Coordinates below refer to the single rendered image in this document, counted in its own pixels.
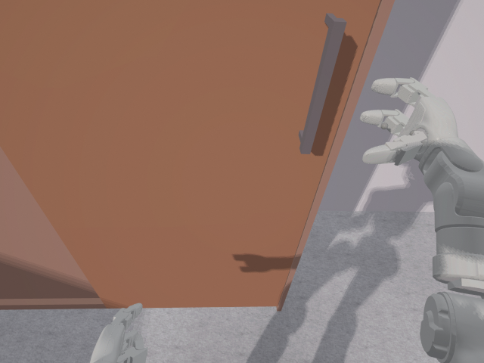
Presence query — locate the right robot hand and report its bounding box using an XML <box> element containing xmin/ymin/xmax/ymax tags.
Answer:
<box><xmin>360</xmin><ymin>77</ymin><xmax>458</xmax><ymax>166</ymax></box>

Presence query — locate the wardrobe door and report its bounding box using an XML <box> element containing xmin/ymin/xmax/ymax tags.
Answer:
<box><xmin>0</xmin><ymin>147</ymin><xmax>100</xmax><ymax>299</ymax></box>
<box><xmin>0</xmin><ymin>0</ymin><xmax>380</xmax><ymax>309</ymax></box>

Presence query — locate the handle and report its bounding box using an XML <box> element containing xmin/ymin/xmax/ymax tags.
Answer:
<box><xmin>299</xmin><ymin>13</ymin><xmax>347</xmax><ymax>154</ymax></box>

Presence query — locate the left robot hand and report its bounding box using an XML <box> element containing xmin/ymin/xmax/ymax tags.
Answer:
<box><xmin>90</xmin><ymin>303</ymin><xmax>148</xmax><ymax>363</ymax></box>

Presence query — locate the right robot upper arm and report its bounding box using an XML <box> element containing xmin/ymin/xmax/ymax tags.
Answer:
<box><xmin>420</xmin><ymin>292</ymin><xmax>484</xmax><ymax>363</ymax></box>

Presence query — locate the right robot forearm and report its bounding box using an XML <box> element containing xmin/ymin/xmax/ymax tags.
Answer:
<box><xmin>419</xmin><ymin>138</ymin><xmax>484</xmax><ymax>299</ymax></box>

